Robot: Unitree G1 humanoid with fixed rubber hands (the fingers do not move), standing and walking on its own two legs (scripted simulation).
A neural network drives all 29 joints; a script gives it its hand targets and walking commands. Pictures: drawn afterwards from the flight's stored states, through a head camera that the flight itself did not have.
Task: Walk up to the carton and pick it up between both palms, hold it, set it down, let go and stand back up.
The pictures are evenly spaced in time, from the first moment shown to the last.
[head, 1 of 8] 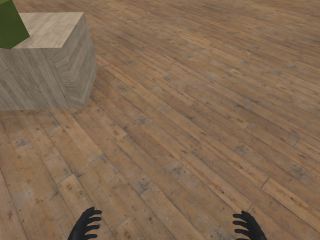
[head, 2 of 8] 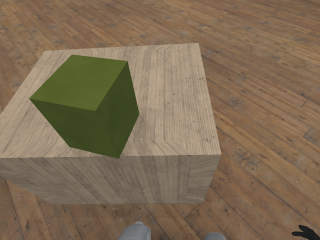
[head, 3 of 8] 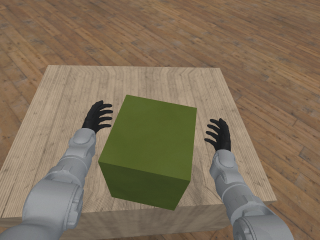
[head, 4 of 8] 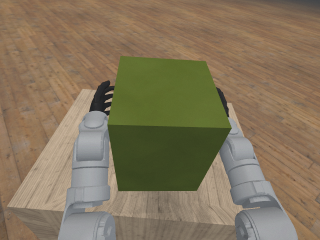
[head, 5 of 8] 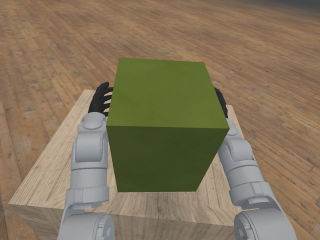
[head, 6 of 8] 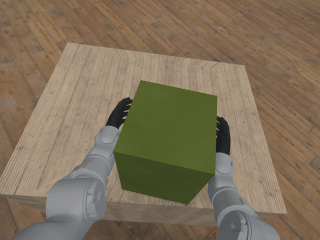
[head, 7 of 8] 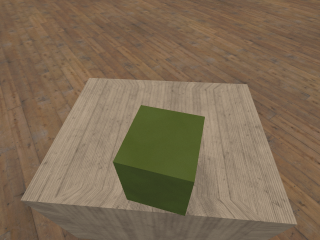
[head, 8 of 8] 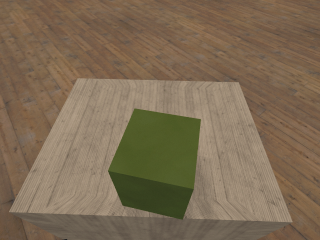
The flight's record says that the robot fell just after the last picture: no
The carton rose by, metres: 0.22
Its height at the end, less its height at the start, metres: +0.00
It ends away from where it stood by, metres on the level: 0.01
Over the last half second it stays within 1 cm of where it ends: yes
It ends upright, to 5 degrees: yes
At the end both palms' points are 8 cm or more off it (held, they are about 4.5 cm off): yes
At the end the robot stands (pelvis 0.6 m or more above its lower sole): yes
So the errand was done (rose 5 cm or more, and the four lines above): yes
